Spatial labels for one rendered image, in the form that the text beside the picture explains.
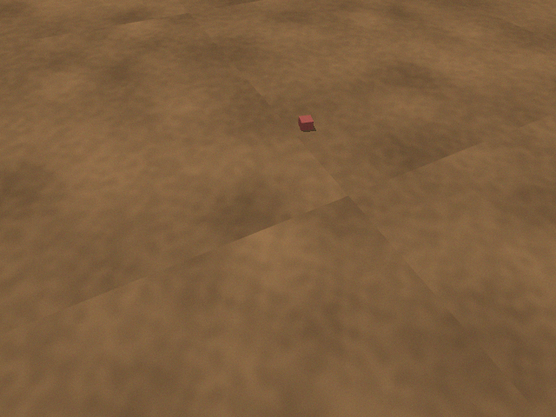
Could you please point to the small box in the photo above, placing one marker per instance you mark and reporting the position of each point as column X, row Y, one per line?
column 306, row 122

